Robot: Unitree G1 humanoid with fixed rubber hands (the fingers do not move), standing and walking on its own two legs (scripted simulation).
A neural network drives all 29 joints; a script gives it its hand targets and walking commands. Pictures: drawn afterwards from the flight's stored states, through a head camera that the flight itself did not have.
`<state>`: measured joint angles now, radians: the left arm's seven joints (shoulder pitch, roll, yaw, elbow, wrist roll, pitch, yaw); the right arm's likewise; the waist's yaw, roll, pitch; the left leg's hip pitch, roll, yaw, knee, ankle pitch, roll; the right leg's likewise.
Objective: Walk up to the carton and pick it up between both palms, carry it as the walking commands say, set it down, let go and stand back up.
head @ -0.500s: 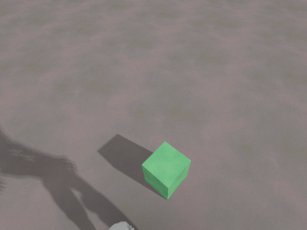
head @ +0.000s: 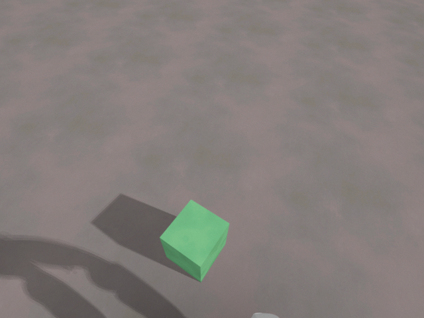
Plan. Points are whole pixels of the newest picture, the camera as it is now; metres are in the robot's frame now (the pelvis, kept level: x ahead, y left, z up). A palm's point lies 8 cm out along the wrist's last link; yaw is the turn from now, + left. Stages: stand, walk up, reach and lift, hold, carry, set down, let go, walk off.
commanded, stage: walk up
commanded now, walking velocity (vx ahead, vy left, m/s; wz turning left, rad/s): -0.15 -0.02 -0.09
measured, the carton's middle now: (195, 241) +0.50 +0.04 -0.65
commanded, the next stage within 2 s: none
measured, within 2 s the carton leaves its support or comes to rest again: neither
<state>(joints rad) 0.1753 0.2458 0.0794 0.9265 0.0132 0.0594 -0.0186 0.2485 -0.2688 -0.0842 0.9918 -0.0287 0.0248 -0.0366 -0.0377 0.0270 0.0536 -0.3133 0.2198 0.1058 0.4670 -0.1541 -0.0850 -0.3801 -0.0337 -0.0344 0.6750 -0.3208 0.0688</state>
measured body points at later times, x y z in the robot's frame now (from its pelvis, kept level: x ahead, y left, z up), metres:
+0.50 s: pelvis -0.02 -0.03 +0.00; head +0.00 -0.03 +0.45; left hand +0.02 +0.23 -0.15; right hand -0.01 -0.27 -0.16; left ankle -0.05 +0.08 -0.74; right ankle +0.03 -0.16 -0.74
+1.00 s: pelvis -0.02 +0.02 +0.01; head -0.01 +0.03 +0.46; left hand -0.03 +0.25 -0.16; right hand +0.01 -0.20 -0.15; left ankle -0.05 +0.13 -0.74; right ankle -0.03 -0.11 -0.74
